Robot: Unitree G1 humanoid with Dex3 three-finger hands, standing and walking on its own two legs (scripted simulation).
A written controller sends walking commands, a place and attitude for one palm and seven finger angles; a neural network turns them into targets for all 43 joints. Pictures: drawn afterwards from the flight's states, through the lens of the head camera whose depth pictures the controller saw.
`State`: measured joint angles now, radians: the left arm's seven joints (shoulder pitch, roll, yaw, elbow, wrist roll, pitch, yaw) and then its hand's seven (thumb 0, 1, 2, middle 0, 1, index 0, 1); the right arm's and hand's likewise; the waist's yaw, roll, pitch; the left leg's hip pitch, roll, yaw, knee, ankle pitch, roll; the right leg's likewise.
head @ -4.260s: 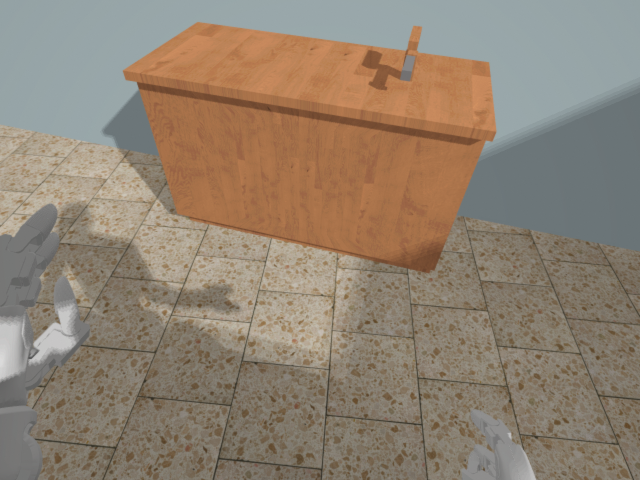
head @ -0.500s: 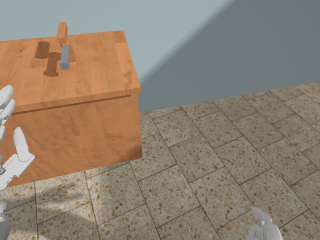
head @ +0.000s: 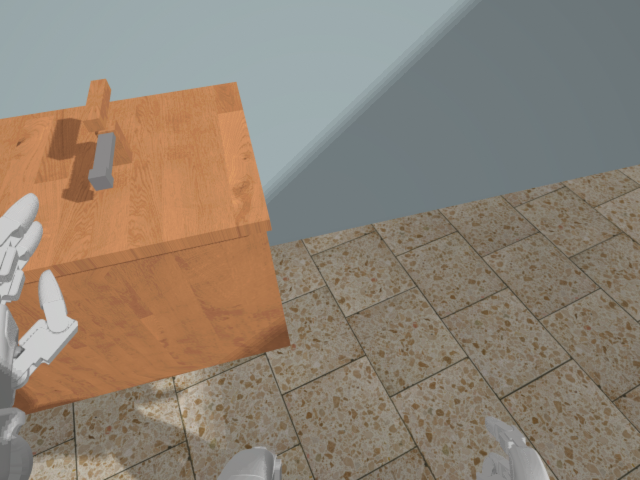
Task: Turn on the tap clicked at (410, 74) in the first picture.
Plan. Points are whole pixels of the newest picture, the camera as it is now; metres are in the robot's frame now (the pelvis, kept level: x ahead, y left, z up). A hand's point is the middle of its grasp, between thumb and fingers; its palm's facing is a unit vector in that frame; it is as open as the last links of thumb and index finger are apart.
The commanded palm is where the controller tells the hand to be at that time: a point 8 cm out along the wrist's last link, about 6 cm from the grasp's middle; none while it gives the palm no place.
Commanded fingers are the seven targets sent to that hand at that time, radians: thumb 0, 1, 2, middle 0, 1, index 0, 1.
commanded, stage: take the last steps up to it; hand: left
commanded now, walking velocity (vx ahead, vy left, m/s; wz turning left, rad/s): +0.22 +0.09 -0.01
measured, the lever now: (101, 178) +0.55 +0.41 +0.03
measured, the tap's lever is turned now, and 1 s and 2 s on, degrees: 0 0 0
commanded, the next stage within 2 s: come to a stop and stand still in 0.28 s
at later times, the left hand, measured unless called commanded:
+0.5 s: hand (92, 223) +0.33 +0.25 +0.18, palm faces +0.36 -0.80 -0.47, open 7.4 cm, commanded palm +0.28 +0.30 +0.18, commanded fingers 0.00 0.90 0.90 -0.20 -0.30 -0.20 -0.30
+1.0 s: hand (24, 190) +0.34 +0.32 +0.21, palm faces +0.51 -0.80 -0.30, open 7.4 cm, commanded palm +0.26 +0.31 +0.18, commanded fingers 0.00 0.90 0.90 -0.20 -0.30 -0.20 -0.30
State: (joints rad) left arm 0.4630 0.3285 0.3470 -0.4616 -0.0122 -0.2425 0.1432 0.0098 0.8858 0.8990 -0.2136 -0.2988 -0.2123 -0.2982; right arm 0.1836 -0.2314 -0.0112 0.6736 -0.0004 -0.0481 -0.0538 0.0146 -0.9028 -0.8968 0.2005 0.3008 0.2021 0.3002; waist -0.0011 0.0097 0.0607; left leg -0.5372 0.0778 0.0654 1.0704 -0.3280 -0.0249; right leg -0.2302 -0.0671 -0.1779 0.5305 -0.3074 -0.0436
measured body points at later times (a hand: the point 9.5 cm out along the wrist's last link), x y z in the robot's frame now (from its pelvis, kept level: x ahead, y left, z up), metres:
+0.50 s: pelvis +0.11 +0.02 -0.01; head +0.13 +0.01 +0.44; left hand +0.30 +0.29 +0.20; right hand +0.27 -0.17 -0.11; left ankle +0.13 +0.14 -0.74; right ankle +0.13 -0.07 -0.74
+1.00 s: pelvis +0.09 +0.04 -0.01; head +0.11 +0.06 +0.44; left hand +0.31 +0.36 +0.22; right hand +0.25 -0.19 -0.08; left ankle +0.12 +0.14 -0.74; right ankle +0.13 -0.07 -0.74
